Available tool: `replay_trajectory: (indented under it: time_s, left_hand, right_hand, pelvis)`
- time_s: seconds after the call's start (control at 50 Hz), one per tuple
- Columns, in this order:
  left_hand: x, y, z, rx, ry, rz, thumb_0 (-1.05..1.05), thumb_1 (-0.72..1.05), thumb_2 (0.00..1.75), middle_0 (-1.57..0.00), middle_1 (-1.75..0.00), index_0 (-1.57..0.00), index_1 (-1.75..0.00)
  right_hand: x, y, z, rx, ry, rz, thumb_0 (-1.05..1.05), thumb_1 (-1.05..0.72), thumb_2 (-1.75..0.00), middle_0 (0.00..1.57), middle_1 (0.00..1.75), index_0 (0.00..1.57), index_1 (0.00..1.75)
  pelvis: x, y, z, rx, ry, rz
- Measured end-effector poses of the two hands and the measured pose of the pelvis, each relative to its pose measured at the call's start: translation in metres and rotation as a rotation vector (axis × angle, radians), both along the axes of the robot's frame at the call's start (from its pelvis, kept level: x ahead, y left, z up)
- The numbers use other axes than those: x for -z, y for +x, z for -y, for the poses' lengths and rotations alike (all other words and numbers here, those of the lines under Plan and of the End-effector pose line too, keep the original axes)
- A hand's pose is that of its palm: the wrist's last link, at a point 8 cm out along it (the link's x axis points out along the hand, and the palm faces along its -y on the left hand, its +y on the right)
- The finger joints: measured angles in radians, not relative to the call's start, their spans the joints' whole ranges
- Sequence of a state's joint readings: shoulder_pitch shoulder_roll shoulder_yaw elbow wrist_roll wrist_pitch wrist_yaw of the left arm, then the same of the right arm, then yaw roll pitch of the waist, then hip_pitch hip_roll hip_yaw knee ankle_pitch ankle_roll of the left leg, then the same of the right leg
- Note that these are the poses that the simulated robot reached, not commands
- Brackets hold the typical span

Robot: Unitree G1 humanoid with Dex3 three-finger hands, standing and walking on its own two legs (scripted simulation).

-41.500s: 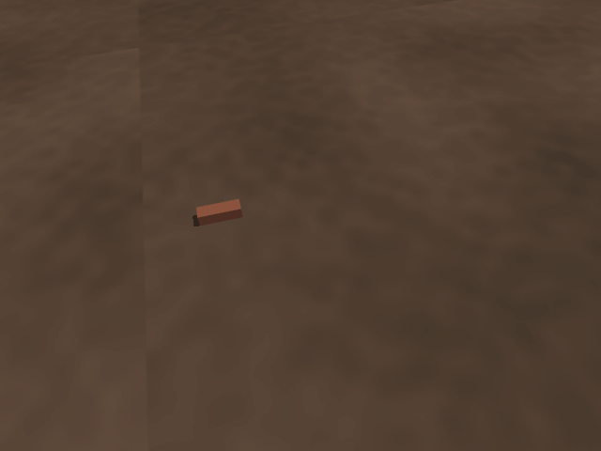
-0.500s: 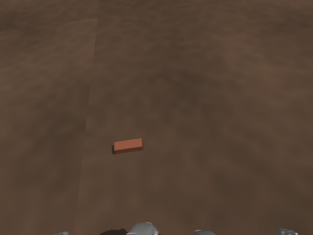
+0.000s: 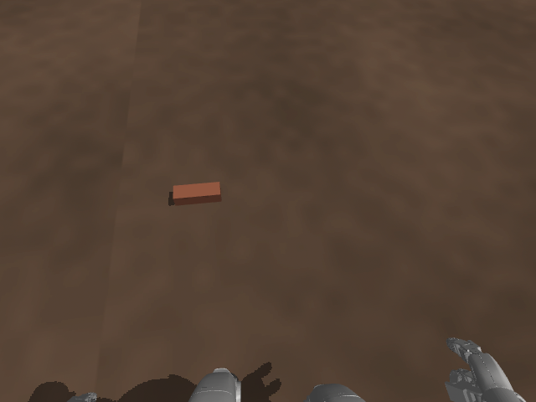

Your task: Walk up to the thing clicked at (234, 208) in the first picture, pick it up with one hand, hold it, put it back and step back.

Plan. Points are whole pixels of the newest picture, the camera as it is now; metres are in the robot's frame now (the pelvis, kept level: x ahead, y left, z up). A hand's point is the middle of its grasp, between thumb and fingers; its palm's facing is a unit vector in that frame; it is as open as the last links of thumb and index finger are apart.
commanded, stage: step back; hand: left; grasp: from above
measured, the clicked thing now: (197, 193) +0.92 +0.30 -0.73
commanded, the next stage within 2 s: stand in 1.30 s
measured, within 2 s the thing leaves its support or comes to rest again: neither
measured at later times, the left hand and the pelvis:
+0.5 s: hand out of the picture -0.07 +0.25 -0.14, palm faces +0.11 -0.92 -0.37, open 7.4 cm; pelvis -0.12 -0.03 +0.01, yaw +6 degrees
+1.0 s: hand out of the picture -0.04 +0.23 -0.15, palm faces +0.13 -0.92 -0.36, open 7.4 cm; pelvis -0.07 -0.04 +0.00, yaw +6 degrees
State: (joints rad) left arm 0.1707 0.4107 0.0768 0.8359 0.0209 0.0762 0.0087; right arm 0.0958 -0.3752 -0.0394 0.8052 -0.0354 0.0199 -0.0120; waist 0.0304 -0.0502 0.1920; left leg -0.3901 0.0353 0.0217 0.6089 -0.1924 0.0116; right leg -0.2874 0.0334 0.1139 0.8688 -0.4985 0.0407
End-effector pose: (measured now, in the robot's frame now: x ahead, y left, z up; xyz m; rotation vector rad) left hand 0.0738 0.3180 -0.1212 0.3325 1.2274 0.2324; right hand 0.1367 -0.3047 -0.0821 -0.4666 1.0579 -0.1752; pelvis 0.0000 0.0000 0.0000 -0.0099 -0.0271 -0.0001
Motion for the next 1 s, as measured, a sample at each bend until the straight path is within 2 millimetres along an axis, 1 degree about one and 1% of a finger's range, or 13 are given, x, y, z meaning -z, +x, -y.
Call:
replay_trajectory:
  time_s: [0.06, 0.12, 0.2, 0.28, 0.36, 0.42, 0.48, 0.54, 0.6, 0.72, 0.8, 0.9, 1.0]
  left_hand:
    - [0.001, -0.029, 0.012, 0.014, 0.020, -0.018, 0.01, 0.90, 0.90, -0.20, -0.30, -0.20, -0.30]
    - [-0.011, -0.062, 0.027, 0.004, 0.019, -0.016, 0.01, 0.90, 0.90, -0.20, -0.30, -0.20, -0.30]
    - [-0.029, -0.098, 0.035, -0.029, 0.037, -0.011, 0.01, 0.90, 0.90, -0.20, -0.30, -0.21, -0.30]
    - [-0.038, -0.115, 0.034, -0.044, 0.058, 0.035, 0.01, 0.90, 0.90, -0.20, -0.30, -0.21, -0.30]
    - [-0.036, -0.125, 0.027, -0.062, 0.059, 0.108, 0.01, 0.90, 0.90, -0.20, -0.30, -0.21, -0.30]
    - [-0.026, -0.137, 0.020, -0.078, 0.044, 0.132, 0.01, 0.90, 0.90, -0.20, -0.30, -0.21, -0.30]
    - [-0.020, -0.152, 0.023, -0.092, 0.014, 0.096, 0.01, 0.90, 0.90, -0.20, -0.30, -0.20, -0.30]
    - [-0.018, -0.162, 0.029, -0.095, -0.020, 0.061, 0.01, 0.90, 0.90, -0.20, -0.30, -0.20, -0.30]
    - [-0.016, -0.166, 0.036, -0.088, -0.032, 0.041, 0.01, 0.90, 0.90, -0.20, -0.30, -0.20, -0.30]
    - [-0.013, -0.160, 0.056, -0.083, -0.012, 0.028, 0.01, 0.90, 0.90, -0.20, -0.30, -0.20, -0.30]
    - [-0.018, -0.156, 0.064, -0.106, -0.009, 0.054, 0.01, 0.90, 0.90, -0.20, -0.30, -0.21, -0.30]
    - [-0.020, -0.146, 0.059, -0.121, -0.005, 0.052, 0.01, 0.90, 0.90, -0.20, -0.30, -0.21, -0.30]
    - [-0.012, -0.124, 0.045, -0.124, -0.008, 0.041, 0.01, 0.90, 0.90, -0.20, -0.30, -0.21, -0.30]
  right_hand:
    - [0.014, -0.016, 0.014, 0.002, 0.024, 0.031, 0.00, -0.90, -0.90, 0.21, 0.30, 0.21, 0.30]
    - [0.024, -0.041, 0.025, 0.024, 0.049, 0.018, 0.00, -0.90, -0.90, 0.21, 0.30, 0.20, 0.30]
    - [0.020, -0.083, 0.030, 0.040, 0.075, -0.039, 0.01, -0.90, -0.90, 0.20, 0.30, 0.20, 0.30]
    - [0.024, -0.127, 0.038, 0.035, 0.065, -0.100, 0.01, -0.90, -0.90, 0.21, 0.30, 0.20, 0.30]
    - [0.030, -0.166, 0.040, 0.012, 0.041, -0.184, 0.01, -0.90, -0.90, 0.20, 0.30, 0.20, 0.29]
    - [0.029, -0.186, 0.034, 0.011, 0.031, -0.209, 0.01, -0.90, -0.90, 0.20, 0.30, 0.20, 0.29]
    - [0.020, -0.198, 0.028, 0.020, 0.042, -0.181, 0.01, -0.90, -0.90, 0.20, 0.30, 0.20, 0.30]
    - [0.012, -0.200, 0.027, 0.023, 0.046, -0.158, 0.01, -0.90, -0.90, 0.21, 0.30, 0.20, 0.30]
    - [0.010, -0.192, 0.031, 0.020, 0.053, -0.127, 0.01, -0.90, -0.90, 0.21, 0.30, 0.20, 0.30]
    - [0.024, -0.164, 0.051, 0.019, 0.067, -0.101, 0.01, -0.90, -0.90, 0.21, 0.30, 0.20, 0.30]
    - [0.025, -0.143, 0.052, -0.011, 0.068, -0.115, 0.01, -0.90, -0.90, 0.20, 0.30, 0.20, 0.30]
    - [0.023, -0.121, 0.048, -0.038, 0.061, -0.125, 0.01, -0.90, -0.90, 0.20, 0.30, 0.20, 0.29]
    - [0.025, -0.108, 0.033, -0.019, 0.052, -0.123, 0.01, -0.90, -0.90, 0.20, 0.30, 0.20, 0.29]
  pelvis:
    - [0.009, -0.027, 0.011, 0.016, 0.001, 0.012]
    - [0.007, -0.050, 0.020, -0.013, -0.032, 0.031]
    - [-0.006, -0.069, 0.030, -0.006, 0.054, 0.016]
    - [-0.009, -0.089, 0.032, -0.035, 0.049, -0.006]
    - [-0.003, -0.106, 0.031, -0.093, 0.020, -0.006]
    - [0.001, -0.117, 0.029, -0.114, 0.042, 0.015]
    - [-0.004, -0.119, 0.028, -0.106, 0.045, 0.019]
    - [-0.010, -0.119, 0.031, -0.110, 0.027, 0.023]
    - [-0.010, -0.119, 0.036, -0.095, 0.028, 0.023]
    - [-0.002, -0.109, 0.052, -0.090, -0.012, 0.032]
    - [-0.004, -0.100, 0.056, -0.100, 0.003, 0.019]
    - [-0.007, -0.087, 0.049, -0.113, 0.007, 0.006]
    - [-0.003, -0.073, 0.038, -0.109, 0.028, 0.009]
